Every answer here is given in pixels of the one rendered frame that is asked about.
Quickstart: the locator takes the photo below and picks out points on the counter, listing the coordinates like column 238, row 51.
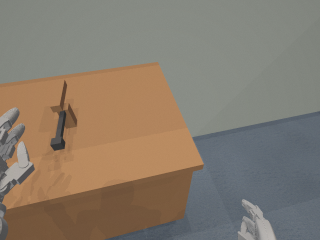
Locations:
column 128, row 159

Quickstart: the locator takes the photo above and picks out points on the robot right hand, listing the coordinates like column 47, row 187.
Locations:
column 261, row 229

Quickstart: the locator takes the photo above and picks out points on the tap lever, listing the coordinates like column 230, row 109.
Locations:
column 58, row 142

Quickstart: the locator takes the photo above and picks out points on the robot left hand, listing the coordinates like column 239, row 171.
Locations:
column 20, row 170

